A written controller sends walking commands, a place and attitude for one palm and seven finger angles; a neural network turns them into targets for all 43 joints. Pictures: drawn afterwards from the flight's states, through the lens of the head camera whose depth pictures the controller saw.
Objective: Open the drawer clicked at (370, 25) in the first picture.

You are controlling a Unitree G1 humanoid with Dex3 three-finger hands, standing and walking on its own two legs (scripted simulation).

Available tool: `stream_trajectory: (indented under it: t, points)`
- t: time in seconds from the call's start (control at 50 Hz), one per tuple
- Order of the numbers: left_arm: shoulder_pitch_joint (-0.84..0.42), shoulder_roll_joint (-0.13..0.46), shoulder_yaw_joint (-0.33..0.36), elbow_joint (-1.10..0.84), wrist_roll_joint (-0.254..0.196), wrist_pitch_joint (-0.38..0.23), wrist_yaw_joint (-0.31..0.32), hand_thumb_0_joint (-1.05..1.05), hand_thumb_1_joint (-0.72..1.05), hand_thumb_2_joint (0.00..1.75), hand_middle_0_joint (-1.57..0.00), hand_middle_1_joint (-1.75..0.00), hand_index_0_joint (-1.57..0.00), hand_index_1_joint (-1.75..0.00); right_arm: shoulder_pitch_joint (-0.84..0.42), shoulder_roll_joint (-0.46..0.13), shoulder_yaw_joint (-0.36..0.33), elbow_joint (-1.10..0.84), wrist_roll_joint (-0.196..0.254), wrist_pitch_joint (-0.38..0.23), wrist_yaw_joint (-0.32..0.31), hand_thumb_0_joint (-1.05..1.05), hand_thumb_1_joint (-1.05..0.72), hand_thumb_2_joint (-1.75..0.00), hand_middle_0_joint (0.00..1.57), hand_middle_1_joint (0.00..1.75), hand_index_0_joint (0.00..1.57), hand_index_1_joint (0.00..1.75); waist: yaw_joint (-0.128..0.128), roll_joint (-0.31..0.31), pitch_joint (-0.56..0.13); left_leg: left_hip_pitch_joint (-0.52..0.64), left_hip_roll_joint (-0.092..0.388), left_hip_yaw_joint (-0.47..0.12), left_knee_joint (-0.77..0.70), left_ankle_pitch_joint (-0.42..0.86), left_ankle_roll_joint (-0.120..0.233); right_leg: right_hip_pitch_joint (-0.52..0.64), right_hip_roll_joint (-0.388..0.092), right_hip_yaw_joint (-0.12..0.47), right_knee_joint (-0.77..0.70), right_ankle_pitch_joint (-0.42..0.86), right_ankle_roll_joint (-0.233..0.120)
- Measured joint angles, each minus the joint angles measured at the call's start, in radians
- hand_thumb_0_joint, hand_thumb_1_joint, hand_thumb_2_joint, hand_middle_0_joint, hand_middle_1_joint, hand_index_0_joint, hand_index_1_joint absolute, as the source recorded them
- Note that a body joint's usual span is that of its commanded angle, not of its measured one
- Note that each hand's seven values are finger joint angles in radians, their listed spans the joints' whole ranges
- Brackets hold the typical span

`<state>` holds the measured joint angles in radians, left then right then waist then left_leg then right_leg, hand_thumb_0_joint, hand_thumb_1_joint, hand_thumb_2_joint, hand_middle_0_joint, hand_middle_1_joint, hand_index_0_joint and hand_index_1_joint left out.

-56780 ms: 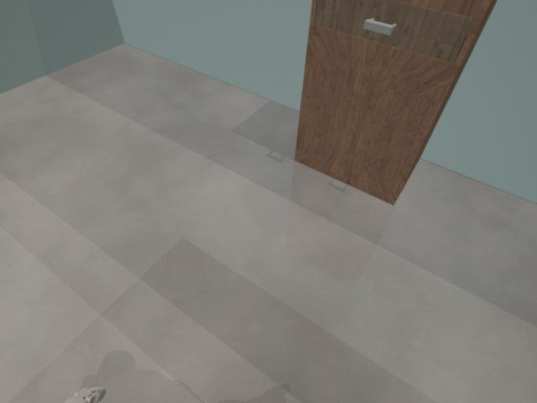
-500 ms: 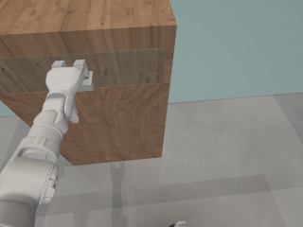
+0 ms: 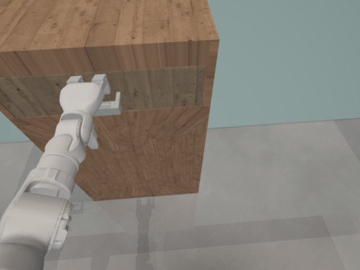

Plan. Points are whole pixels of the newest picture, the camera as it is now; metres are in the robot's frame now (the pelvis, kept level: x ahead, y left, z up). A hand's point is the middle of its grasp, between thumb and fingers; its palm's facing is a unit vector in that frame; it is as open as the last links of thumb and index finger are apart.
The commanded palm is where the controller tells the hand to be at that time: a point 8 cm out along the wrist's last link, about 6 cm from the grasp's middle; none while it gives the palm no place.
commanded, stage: lift the fingers back up to retry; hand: left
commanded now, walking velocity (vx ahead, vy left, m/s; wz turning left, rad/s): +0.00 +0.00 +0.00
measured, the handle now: (101, 102) +0.52 +0.20 +0.05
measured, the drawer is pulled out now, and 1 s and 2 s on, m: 0.00 0.00 0.00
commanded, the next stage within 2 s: re-aim the fingers above the handle in 0.46 s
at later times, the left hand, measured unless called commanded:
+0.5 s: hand (84, 105) +0.45 +0.21 +0.11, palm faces -0.04 +0.00 -1.00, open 13.9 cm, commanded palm +0.44 +0.21 +0.17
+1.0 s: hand (88, 104) +0.45 +0.20 +0.11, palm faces -0.01 -0.01 -1.00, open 13.9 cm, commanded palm +0.43 +0.21 +0.17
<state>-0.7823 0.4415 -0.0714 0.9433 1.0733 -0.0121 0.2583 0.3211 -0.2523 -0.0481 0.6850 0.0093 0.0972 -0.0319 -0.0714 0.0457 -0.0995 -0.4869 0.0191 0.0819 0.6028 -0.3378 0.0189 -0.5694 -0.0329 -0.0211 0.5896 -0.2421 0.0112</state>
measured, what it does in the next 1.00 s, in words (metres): stands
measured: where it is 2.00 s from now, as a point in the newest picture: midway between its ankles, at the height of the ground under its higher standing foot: outside the picture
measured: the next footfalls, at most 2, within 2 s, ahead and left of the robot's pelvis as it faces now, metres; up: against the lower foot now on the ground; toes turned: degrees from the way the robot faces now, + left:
none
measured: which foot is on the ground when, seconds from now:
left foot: down 0.00-1.00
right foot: down 0.00-1.00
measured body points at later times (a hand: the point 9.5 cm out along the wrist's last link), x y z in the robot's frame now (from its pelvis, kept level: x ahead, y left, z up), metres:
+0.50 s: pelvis +0.01 -0.01 +0.01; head +0.05 -0.04 +0.46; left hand +0.45 +0.20 +0.17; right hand +0.14 -0.27 -0.12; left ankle -0.03 +0.10 -0.73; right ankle +0.02 -0.13 -0.73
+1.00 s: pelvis +0.01 -0.01 +0.01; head +0.05 -0.04 +0.46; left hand +0.45 +0.20 +0.17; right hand +0.09 -0.27 -0.13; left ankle -0.03 +0.10 -0.73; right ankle +0.02 -0.13 -0.73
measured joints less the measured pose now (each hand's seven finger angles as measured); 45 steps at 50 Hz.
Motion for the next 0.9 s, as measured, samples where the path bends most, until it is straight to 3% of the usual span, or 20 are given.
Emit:
stream_trajectory:
  t: [0.2,0.48,0.64,0.74,0.9]
  points:
    - [0.036,-0.015,-0.068,-0.137,-0.049,0.034,-0.095,0.00,-0.49,0.30,-0.32,-1.20,-0.32,-1.20,-0.024,-0.009,-0.002,0.006,0.009,0.025,0.011,0.01,-0.91,-0.90,0.20,0.30,0.20,0.30,0.040,0.016,0.004,0.093,-0.006,-0.021,-0.054,0.008,-0.004,0.097,-0.005,-0.021,-0.044,-0.006,-0.001]
    - [0.031,0.004,-0.078,-0.165,-0.068,0.017,-0.195,0.00,-0.49,0.30,-0.32,-1.20,-0.32,-1.20,-0.088,-0.011,0.020,-0.036,0.017,0.036,-0.007,0.01,-0.91,-0.90,0.20,0.30,0.20,0.30,0.063,0.014,0.021,0.151,-0.005,-0.032,-0.100,0.027,-0.015,0.149,-0.003,-0.033,-0.066,-0.005,-0.012]
    - [0.045,0.005,-0.068,-0.185,-0.060,-0.044,-0.159,0.00,-0.49,0.30,-0.32,-1.20,-0.32,-1.20,-0.076,-0.011,0.010,-0.020,0.007,0.028,-0.007,0.01,-0.91,-0.90,0.20,0.30,0.20,0.30,0.063,0.009,0.026,0.135,-0.002,-0.039,-0.089,0.025,-0.020,0.137,-0.001,-0.039,-0.058,-0.008,-0.016]
    - [0.030,0.009,-0.054,-0.153,-0.053,-0.018,-0.132,0.00,-0.49,0.30,-0.32,-1.20,-0.32,-1.20,-0.065,-0.011,0.009,0.001,0.008,0.032,-0.002,0.01,-0.91,-0.90,0.20,0.30,0.20,0.30,0.054,0.010,0.023,0.130,-0.001,-0.035,-0.090,0.027,-0.020,0.130,0.001,-0.036,-0.059,-0.005,-0.017]
    - [0.027,0.016,-0.052,-0.136,-0.065,0.000,-0.161,0.00,-0.49,0.30,-0.32,-1.20,-0.32,-1.20,-0.039,-0.014,0.009,0.006,0.015,0.039,-0.006,0.01,-0.91,-0.90,0.20,0.30,0.20,0.30,0.041,0.016,0.024,0.142,-0.001,-0.026,-0.101,0.032,-0.017,0.138,0.001,-0.027,-0.069,0.003,-0.014]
